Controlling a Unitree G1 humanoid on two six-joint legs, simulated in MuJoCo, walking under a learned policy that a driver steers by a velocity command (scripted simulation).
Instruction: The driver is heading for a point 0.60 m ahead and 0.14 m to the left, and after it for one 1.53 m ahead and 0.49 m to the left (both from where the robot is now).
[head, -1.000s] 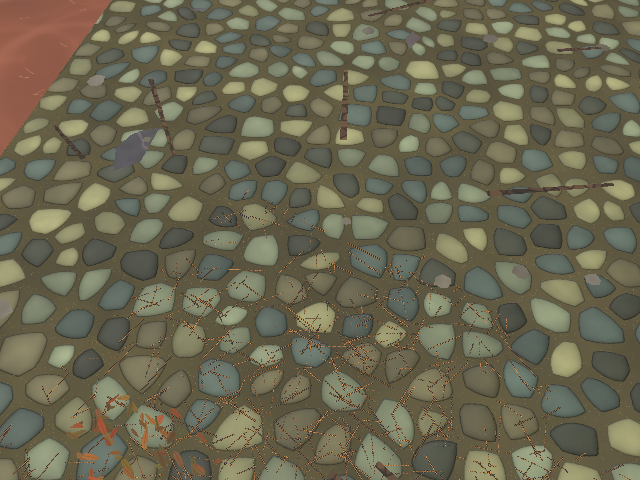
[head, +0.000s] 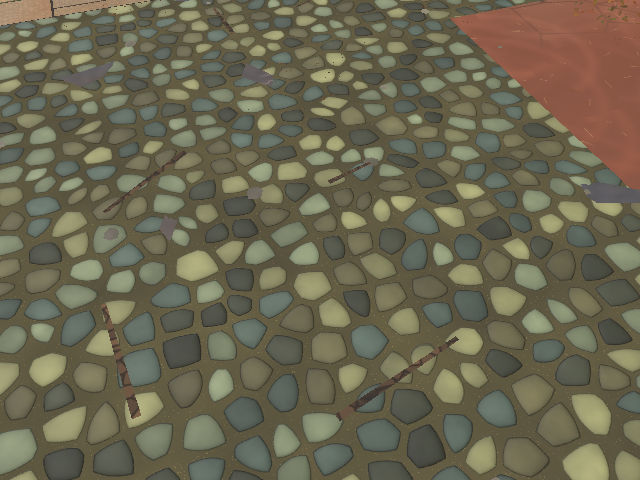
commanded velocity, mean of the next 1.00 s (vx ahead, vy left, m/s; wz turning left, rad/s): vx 0.37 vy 0.00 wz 0.07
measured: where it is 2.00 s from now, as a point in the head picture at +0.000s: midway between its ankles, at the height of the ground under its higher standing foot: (208, 466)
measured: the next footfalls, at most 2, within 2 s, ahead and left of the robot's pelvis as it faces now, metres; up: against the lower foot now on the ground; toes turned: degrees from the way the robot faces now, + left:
left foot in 0.28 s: +0.35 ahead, +0.22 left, +0.00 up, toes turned +21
right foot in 0.76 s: +0.63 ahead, +0.17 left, +0.00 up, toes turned +6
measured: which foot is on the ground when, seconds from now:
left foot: up 0.00-0.26, down 0.28-0.78, up 0.80-1.00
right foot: down 0.00-0.30, up 0.32-0.74, down 0.76-1.00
